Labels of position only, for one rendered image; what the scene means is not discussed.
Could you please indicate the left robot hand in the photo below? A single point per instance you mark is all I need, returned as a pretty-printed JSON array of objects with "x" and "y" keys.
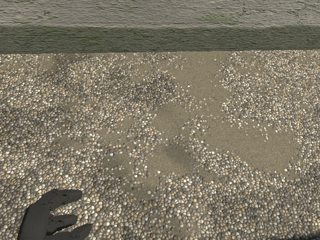
[{"x": 39, "y": 224}]

